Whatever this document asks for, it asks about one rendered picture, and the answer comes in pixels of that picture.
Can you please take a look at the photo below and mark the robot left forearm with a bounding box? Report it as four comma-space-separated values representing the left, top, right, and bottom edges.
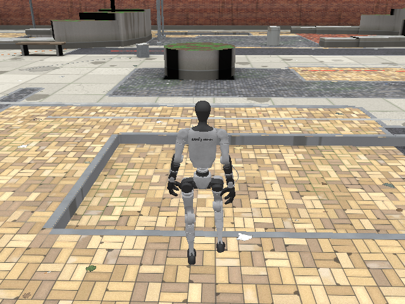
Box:
168, 154, 180, 182

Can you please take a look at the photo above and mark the right robot hand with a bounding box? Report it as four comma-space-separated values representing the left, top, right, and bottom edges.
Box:
220, 186, 235, 204

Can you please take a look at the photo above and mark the right robot upper arm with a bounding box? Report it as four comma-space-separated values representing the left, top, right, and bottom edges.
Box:
216, 128, 230, 165

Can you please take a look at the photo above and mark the humanoid robot head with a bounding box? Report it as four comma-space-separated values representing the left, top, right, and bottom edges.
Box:
192, 101, 213, 132

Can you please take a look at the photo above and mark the robot right forearm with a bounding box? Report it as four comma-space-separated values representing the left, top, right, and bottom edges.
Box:
223, 155, 235, 188

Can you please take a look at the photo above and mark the left robot hand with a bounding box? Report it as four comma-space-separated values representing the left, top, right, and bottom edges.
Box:
167, 181, 181, 196

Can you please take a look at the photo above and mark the right robot thigh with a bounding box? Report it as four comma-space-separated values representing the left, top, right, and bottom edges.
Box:
211, 175, 224, 212

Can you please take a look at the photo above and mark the left robot upper arm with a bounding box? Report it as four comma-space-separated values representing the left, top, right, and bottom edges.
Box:
173, 128, 190, 163

